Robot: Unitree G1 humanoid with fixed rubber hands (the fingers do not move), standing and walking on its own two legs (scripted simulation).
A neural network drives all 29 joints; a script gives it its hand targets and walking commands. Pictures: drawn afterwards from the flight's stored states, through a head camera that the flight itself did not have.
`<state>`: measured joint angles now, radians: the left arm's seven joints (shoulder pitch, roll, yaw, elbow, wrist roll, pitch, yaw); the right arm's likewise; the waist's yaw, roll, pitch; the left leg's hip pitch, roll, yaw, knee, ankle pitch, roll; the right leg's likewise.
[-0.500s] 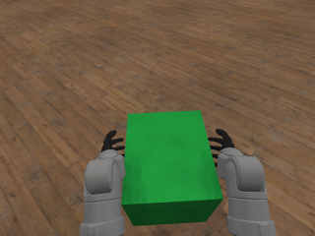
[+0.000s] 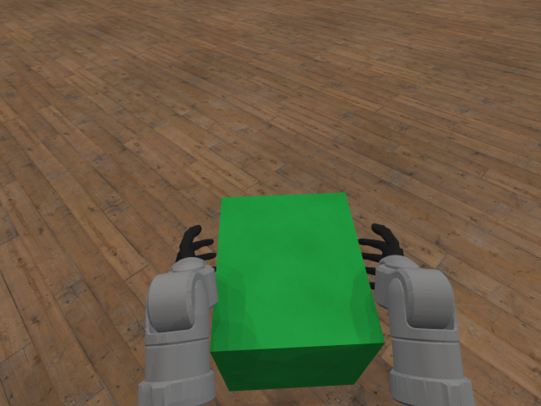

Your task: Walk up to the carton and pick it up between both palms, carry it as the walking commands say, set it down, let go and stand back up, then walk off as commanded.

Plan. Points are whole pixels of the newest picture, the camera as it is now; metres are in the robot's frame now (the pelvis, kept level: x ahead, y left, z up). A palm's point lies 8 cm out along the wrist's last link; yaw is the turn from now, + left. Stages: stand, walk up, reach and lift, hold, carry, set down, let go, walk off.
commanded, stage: carry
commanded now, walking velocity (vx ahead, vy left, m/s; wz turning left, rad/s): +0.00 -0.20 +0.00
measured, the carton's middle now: (287, 291) +0.32 +0.00 +0.00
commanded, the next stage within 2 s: hold in 1.84 s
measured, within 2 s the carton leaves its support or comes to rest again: neither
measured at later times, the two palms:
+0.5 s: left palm (245, 283) +0.28 +0.06 +0.09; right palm (454, 287) +0.27 -0.21 +0.09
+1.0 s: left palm (240, 299) +0.25 +0.07 +0.11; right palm (460, 293) +0.25 -0.21 +0.10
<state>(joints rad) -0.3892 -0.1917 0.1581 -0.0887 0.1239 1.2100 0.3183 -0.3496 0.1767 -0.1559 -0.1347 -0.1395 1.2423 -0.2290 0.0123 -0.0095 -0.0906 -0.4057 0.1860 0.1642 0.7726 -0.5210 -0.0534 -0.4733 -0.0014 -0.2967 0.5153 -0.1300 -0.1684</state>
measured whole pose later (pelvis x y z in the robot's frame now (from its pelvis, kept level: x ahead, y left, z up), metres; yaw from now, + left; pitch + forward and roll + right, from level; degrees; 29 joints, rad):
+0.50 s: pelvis -0.03 -0.07 +0.00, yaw +0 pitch +4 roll +0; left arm -0.40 -0.19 0.15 -0.12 0.14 1.20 0.29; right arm -0.35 0.18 -0.15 -0.18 -0.13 1.23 -0.24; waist -0.01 0.00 -0.04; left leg -0.35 0.12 0.14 0.61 -0.29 -0.05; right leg -0.46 -0.05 -0.16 0.59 -0.20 -0.05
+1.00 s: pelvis -0.04 -0.08 +0.01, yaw +1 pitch +3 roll +0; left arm -0.38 -0.19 0.18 -0.01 0.17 1.18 0.27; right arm -0.36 0.18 -0.15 -0.04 -0.18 1.21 -0.21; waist 0.00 0.01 -0.11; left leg -0.32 0.11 0.14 0.52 -0.24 -0.05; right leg -0.40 -0.05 -0.19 0.47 -0.12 -0.06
